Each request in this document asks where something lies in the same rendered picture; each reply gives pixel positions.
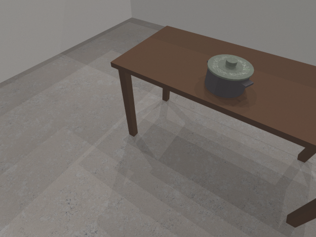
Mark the lid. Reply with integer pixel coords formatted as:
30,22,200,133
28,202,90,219
207,54,254,81

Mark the pot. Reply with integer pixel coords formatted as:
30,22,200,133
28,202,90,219
205,60,254,98

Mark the knob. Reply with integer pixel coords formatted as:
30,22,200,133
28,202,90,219
226,57,238,67

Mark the table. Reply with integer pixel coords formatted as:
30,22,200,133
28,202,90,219
111,26,316,227

